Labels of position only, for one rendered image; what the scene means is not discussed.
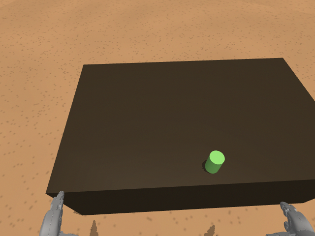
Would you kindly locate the left robot hand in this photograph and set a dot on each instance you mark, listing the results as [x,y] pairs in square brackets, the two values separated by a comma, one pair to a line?
[51,225]

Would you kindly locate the can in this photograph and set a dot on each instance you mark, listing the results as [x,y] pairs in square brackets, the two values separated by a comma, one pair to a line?
[214,161]

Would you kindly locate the right robot hand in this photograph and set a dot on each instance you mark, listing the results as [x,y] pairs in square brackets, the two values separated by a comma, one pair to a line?
[296,221]

